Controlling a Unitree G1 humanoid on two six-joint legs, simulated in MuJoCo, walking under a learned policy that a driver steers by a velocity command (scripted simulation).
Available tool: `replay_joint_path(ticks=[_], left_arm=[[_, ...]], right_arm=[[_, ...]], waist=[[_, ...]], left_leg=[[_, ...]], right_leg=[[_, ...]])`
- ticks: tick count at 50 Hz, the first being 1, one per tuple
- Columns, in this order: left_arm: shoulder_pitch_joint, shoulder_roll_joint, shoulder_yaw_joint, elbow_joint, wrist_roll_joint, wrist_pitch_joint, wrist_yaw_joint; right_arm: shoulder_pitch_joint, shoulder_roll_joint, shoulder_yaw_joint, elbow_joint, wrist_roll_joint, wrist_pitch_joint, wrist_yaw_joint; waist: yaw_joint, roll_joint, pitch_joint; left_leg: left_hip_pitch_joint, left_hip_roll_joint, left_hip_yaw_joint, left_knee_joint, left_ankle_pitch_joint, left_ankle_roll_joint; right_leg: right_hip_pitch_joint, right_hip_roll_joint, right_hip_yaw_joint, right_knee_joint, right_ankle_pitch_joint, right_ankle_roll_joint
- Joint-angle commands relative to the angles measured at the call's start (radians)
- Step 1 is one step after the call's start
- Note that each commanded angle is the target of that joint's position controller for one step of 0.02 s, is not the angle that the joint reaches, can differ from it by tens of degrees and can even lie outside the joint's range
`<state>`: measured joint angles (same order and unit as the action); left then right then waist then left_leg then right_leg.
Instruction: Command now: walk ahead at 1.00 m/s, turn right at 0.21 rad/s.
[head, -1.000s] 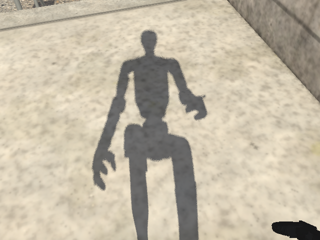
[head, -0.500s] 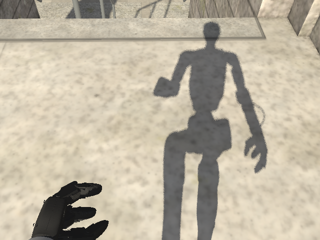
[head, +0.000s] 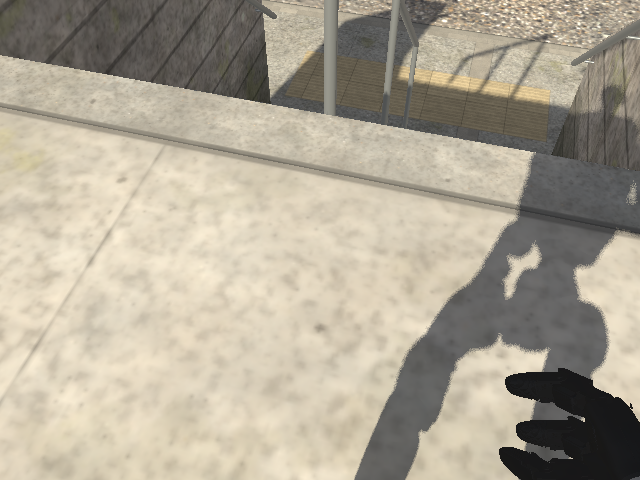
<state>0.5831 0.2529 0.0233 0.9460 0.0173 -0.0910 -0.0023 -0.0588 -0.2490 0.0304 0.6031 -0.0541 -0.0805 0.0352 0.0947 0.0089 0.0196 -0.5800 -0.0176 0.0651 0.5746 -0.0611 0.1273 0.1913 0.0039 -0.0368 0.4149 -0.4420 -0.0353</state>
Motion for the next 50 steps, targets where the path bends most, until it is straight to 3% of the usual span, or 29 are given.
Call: replay_joint_path(ticks=[1, 2, 3, 4, 6, 8, 10, 11, 14, 15, 16, 18, 19, 20, 21, 22, 23, 24, 25, 28, 32, 36, 41, 43, 44, 45, 46, 47, 50], left_arm=[[0.036, 0.049, 0.007, -0.147, -0.046, -0.011, 0.004], [-0.087, 0.157, 0.031, -0.158, -0.032, -0.010, 0.012], [-0.184, 0.144, 0.029, -0.175, -0.027, -0.009, 0.008], [-0.208, 0.110, 0.020, -0.175, -0.022, -0.004, -0.001], [-0.171, 0.069, 0.015, -0.160, 0.001, 0.035, -0.023], [-0.223, 0.047, 0.018, -0.177, 0.008, 0.069, -0.037], [-0.322, 0.033, 0.016, -0.223, 0.015, 0.078, -0.042], [-0.353, 0.021, 0.012, -0.243, 0.014, 0.073, -0.043], [-0.409, 0.010, 0.001, -0.254, 0.004, 0.050, -0.069], [-0.404, 0.055, 0.025, -0.259, -0.063, 0.028, -0.063], [-0.358, 0.085, 0.036, -0.266, -0.066, 0.022, -0.069], [-0.175, 0.178, 0.083, -0.237, -0.046, 0.042, -0.068], [-0.004, 0.236, 0.114, -0.196, -0.038, 0.059, -0.055], [0.017, 0.231, 0.110, -0.171, -0.044, 0.071, -0.031], [-0.126, 0.255, 0.090, -0.229, 0.005, 0.058, -0.021], [-0.194, 0.302, 0.095, -0.323, 0.058, 0.036, -0.026], [-0.290, 0.289, 0.107, -0.387, 0.026, 0.040, -0.034], [-0.354, 0.246, 0.097, -0.402, -0.019, 0.040, -0.034], [-0.390, 0.214, 0.085, -0.409, -0.041, 0.039, -0.031], [-0.415, 0.183, 0.078, -0.403, -0.030, 0.048, -0.005], [-0.355, 0.186, 0.079, -0.366, -0.030, 0.085, 0.045], [-0.365, 0.151, 0.067, -0.378, -0.027, 0.123, 0.063], [-0.384, 0.120, 0.052, -0.387, -0.015, 0.128, 0.048], [-0.410, 0.099, 0.044, -0.387, -0.023, 0.121, 0.035], [-0.360, 0.069, 0.037, -0.381, -0.007, 0.109, 0.027], [-0.255, 0.068, 0.038, -0.364, -0.003, 0.097, 0.022], [-0.286, 0.116, 0.048, -0.367, -0.010, 0.091, 0.021], [-0.351, 0.165, 0.062, -0.376, -0.017, 0.097, 0.022], [-0.391, 0.134, 0.069, -0.353, -0.023, 0.136, 0.029]], right_arm=[[0.510, -0.308, -0.120, 0.068, -0.026, 0.003, -0.038], [0.461, -0.248, -0.121, 0.063, -0.003, 0.010, -0.033], [0.413, -0.183, -0.105, 0.089, 0.003, -0.001, -0.033], [0.400, -0.145, -0.100, 0.116, 0.002, -0.011, -0.031], [0.388, -0.107, -0.090, 0.147, 0.012, -0.030, -0.034], [0.393, -0.078, -0.084, 0.178, 0.037, -0.050, -0.027], [0.384, -0.072, -0.080, 0.192, 0.044, -0.062, -0.028], [0.356, -0.064, -0.077, 0.193, 0.043, -0.065, -0.028], [0.332, -0.093, -0.081, 0.192, 0.057, -0.073, -0.043], [0.281, -0.180, -0.101, 0.146, 0.058, -0.059, -0.076], [0.264, -0.233, -0.113, 0.131, 0.068, -0.048, -0.095], [0.233, -0.274, -0.131, 0.099, 0.085, -0.020, -0.109], [0.192, -0.254, -0.128, 0.088, 0.090, -0.014, -0.100], [0.196, -0.141, -0.101, 0.098, 0.088, -0.019, -0.071], [0.316, -0.018, -0.067, 0.047, 0.036, -0.031, -0.044], [0.492, -0.082, -0.061, 0.023, 0.050, -0.047, -0.032], [0.418, -0.187, -0.077, 0.010, 0.057, -0.048, -0.033], [0.323, -0.203, -0.088, -0.011, 0.055, -0.037, -0.043], [0.290, -0.193, -0.091, -0.010, 0.043, -0.017, -0.057], [0.265, -0.171, -0.095, -0.016, 0.035, 0.023, -0.074], [0.186, -0.083, -0.070, -0.036, 0.038, 0.034, -0.086], [0.099, -0.091, -0.073, -0.048, 0.048, 0.046, -0.080], [0.062, -0.100, -0.081, -0.055, 0.047, 0.025, -0.059], [0.128, -0.091, -0.090, -0.030, 0.042, 0.010, -0.046], [0.141, -0.131, -0.098, -0.033, 0.024, 0.005, -0.048], [0.135, -0.176, -0.106, -0.041, 0.004, 0.013, -0.052], [0.214, -0.124, -0.100, -0.007, 0.005, 0.019, -0.057], [0.242, -0.110, -0.097, 0.003, 0.020, 0.024, -0.057], [0.200, -0.138, -0.105, -0.001, 0.044, 0.047, -0.064]], waist=[[-0.200, 0.269, -0.494], [-0.228, 0.110, -0.403], [-0.203, 0.045, -0.214], [-0.170, -0.007, -0.100], [-0.096, 0.042, -0.033], [-0.067, 0.051, 0.033], [-0.052, 0.043, 0.108], [-0.034, 0.054, 0.122], [-0.039, 0.030, 0.092], [-0.048, 0.071, 0.026], [-0.008, 0.099, -0.033], [0.081, 0.129, -0.142], [0.168, 0.080, -0.193], [0.155, -0.140, -0.097], [-0.034, -0.398, -0.087], [-0.074, -0.312, -0.420], [-0.059, -0.091, -0.429], [-0.093, 0.061, -0.280], [-0.127, 0.139, -0.206], [-0.153, 0.082, -0.107], [-0.108, -0.007, -0.226], [-0.063, -0.096, -0.221], [-0.045, -0.138, -0.154], [-0.096, -0.136, -0.129], [-0.074, -0.069, -0.139], [-0.015, 0.146, -0.152], [-0.062, 0.257, -0.197], [-0.104, 0.216, -0.194], [-0.098, 0.083, -0.150]], left_leg=[[1.065, 0.480, -0.838, -0.169, -0.559, 0.153], [0.969, 0.430, -0.816, -0.252, -0.550, 0.135], [0.805, 0.389, -0.628, -0.262, -0.441, 0.112], [0.650, 0.353, -0.508, -0.304, -0.293, 0.089], [0.466, 0.306, -0.340, -0.373, -0.220, 0.049], [0.421, 0.281, -0.215, -0.431, -0.151, 0.018], [0.384, 0.251, -0.038, -0.429, 0.310, -0.006], [0.359, 0.208, 0.057, -0.417, 0.482, -0.023], [0.323, 0.124, 0.212, -0.356, 0.540, -0.072], [0.359, 0.122, 0.180, -0.270, 0.694, -0.110], [0.414, 0.147, 0.167, -0.197, 0.794, -0.130], [0.445, 0.179, 0.141, 0.058, 0.938, -0.148], [0.351, 0.163, 0.127, 0.332, 0.804, -0.161], [0.190, 0.004, 0.127, 0.727, -0.183, -0.196], [-0.073, -0.112, 0.005, 1.073, -0.642, -0.208], [-0.140, -0.111, -0.233, 1.202, -0.588, -0.208], [-0.124, -0.072, -0.260, 1.114, -0.499, -0.175], [-0.161, -0.038, -0.245, 1.006, -0.437, -0.168], [-0.127, -0.008, -0.242, 0.929, -0.403, -0.175], [-0.025, 0.036, -0.214, 0.714, -0.384, -0.208], [0.021, 0.012, -0.158, 0.436, -0.182, -0.239], [0.010, 0.023, -0.165, 0.311, -0.092, -0.237], [0.091, 0.025, -0.161, 0.116, -0.144, -0.186], [0.289, 0.025, -0.145, -0.146, 0.065, -0.143], [0.413, 0.130, -0.240, -0.146, 0.324, -0.099], [0.514, 0.292, -0.395, -0.112, 0.653, 0.036], [0.515, 0.400, -0.543, -0.154, 0.646, 0.173], [0.520, 0.397, -0.574, -0.168, 0.532, 0.195], [0.437, 0.308, -0.450, -0.177, 0.323, 0.111]], right_leg=[[-0.795, 0.041, 0.074, 1.076, 0.014, -0.053], [-0.908, -0.009, 0.123, 1.107, 0.095, -0.077], [-0.944, -0.050, 0.121, 1.040, 0.171, -0.077], [-0.916, -0.086, 0.117, 0.969, 0.191, -0.077], [-0.828, -0.122, 0.121, 0.914, 0.190, -0.063], [-0.875, -0.150, 0.116, 0.873, 0.195, -0.053], [-0.916, -0.141, 0.059, 0.797, 0.263, -0.034], [-0.894, -0.120, 0.020, 0.715, 0.322, -0.030], [-0.670, -0.026, -0.113, 0.324, 0.621, -0.041], [-0.609, 0.021, -0.110, 0.328, 0.644, -0.027], [-0.549, 0.042, -0.106, 0.283, 0.646, -0.032], [-0.334, 0.098, -0.118, 0.268, 0.592, -0.062], [-0.125, 0.076, -0.052, 0.221, 0.655, -0.106], [-0.057, 0.012, 0.043, 0.071, 0.800, -0.153], [-0.001, -0.091, 0.346, 0.198, 1.411, -0.254], [0.159, -0.325, 0.733, 0.078, 1.248, -0.465], [0.079, -0.304, 0.798, -0.026, 0.862, -0.459], [-0.087, -0.247, 0.754, -0.074, 0.595, -0.409], [-0.232, -0.209, 0.718, -0.105, 0.526, -0.365], [-0.495, -0.118, 0.505, -0.073, 0.829, -0.300], [-0.462, -0.035, 0.354, 0.018, 0.992, -0.211], [-0.416, -0.052, 0.388, 0.038, 0.769, -0.155], [-0.383, -0.093, 0.472, 0.089, 0.681, -0.170], [-0.445, -0.045, 0.463, 0.118, 0.570, -0.129], [-0.508, 0.006, 0.422, 0.182, 0.385, -0.076], [-0.621, 0.121, 0.307, 0.320, 0.006, -0.005], [-0.661, 0.108, 0.238, 0.413, -0.135, 0.051], [-0.695, 0.073, 0.212, 0.531, -0.198, 0.086], [-0.732, 0.036, 0.179, 0.739, -0.135, 0.129]])
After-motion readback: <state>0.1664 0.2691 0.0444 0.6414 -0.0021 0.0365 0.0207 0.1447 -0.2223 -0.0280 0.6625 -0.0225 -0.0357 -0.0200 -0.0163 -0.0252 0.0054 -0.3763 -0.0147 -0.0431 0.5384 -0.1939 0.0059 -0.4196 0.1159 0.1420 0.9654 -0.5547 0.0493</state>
